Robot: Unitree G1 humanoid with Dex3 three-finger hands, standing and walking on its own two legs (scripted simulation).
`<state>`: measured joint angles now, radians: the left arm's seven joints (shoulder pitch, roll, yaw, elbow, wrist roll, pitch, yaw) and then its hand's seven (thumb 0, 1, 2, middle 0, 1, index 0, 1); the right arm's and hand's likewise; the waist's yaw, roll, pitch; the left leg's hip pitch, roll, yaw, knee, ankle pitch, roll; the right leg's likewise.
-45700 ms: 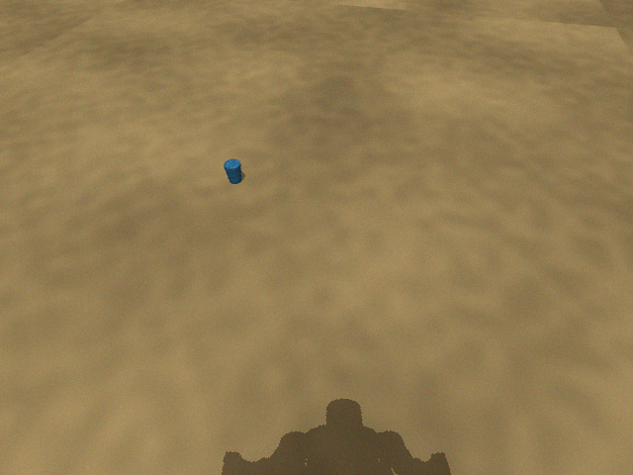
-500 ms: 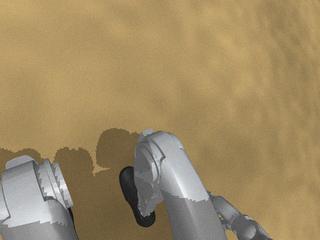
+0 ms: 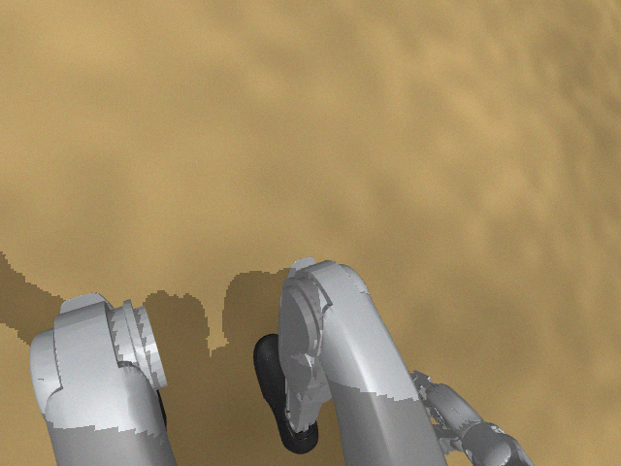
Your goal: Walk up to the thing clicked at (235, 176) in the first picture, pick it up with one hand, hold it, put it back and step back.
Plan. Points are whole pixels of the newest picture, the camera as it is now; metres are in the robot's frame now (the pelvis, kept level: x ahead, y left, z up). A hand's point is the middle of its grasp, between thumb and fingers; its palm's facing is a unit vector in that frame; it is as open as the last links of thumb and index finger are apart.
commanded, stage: settle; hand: left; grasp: from above
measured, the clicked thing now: out of the picture +0.42 +0.44 -0.24
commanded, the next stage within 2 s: lift in 0.32 s
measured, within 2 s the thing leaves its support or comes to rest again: neither
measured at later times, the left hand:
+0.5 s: hand out of the picture +0.40 +0.43 -0.12, palm faces -0.44 -0.18 -0.88, open 10.1 cm
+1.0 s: hand out of the picture +0.33 +0.41 +0.02, palm faces -0.45 -0.21 -0.87, open 10.2 cm
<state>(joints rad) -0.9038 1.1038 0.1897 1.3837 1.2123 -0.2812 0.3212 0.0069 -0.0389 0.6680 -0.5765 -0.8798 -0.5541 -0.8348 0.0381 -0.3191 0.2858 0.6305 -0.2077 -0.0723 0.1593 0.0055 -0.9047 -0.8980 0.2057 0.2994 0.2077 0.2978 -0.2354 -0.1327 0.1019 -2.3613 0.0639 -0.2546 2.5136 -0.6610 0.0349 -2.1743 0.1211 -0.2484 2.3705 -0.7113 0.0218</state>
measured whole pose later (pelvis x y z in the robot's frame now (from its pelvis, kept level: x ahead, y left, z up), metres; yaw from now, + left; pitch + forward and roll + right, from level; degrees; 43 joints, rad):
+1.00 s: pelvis -0.01 +0.00 +0.12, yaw +8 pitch +33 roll -9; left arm -0.56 0.81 0.12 0.79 0.97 -0.21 -0.06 0.00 -0.05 0.63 -0.61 -0.84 -0.59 -0.80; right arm 0.15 -0.26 0.05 0.63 -0.02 0.07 0.04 0.01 -0.91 -0.90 0.21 0.30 0.21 0.30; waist -0.10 0.01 -0.13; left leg -2.06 0.06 -0.09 2.09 -0.61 0.04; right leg -1.94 0.08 -0.10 2.03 -0.68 0.02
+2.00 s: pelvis +0.07 +0.01 +0.41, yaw +15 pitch +12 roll -2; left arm -0.32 0.44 -0.13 0.84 0.99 -0.01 0.15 0.01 -0.01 0.70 -0.49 -0.98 -0.49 -0.92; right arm 0.27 -0.24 -0.02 0.76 0.04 -0.05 -0.04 0.01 -0.91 -0.90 0.21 0.30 0.21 0.30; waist -0.07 0.04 -0.09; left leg -0.74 0.03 0.01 0.90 -0.38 0.01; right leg -0.67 0.05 0.02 0.88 -0.42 0.00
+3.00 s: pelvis +0.08 +0.01 +0.46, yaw +15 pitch +3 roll +0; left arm -0.25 0.41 -0.20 0.69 0.98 0.02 0.00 0.01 -0.02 0.64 -0.53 -0.94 -0.54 -0.87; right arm 0.22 -0.26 -0.03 0.70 0.06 0.03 -0.04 0.01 -0.90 -0.89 0.20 0.30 0.21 0.30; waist -0.01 0.04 -0.03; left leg -0.35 0.01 0.04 0.54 -0.24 0.02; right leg -0.30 0.02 0.05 0.54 -0.29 0.00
